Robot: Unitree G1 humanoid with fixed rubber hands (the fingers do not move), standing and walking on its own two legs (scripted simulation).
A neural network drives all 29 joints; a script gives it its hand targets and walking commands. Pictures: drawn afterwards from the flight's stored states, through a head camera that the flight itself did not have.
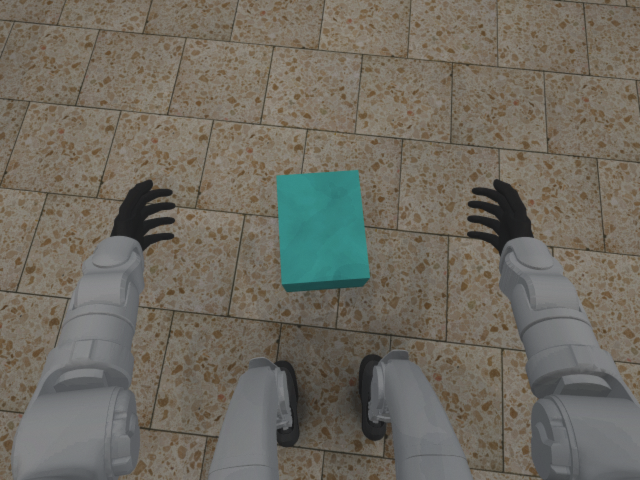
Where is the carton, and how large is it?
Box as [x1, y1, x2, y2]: [276, 170, 369, 291]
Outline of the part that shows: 357,170 276,175 281,281 286,291 362,286 369,278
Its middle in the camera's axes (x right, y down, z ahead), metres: +0.01 +0.00 +1.04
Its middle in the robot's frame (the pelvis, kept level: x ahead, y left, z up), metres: +0.54 -0.01 -0.60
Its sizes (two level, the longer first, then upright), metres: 0.284 0.214 0.159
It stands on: the floor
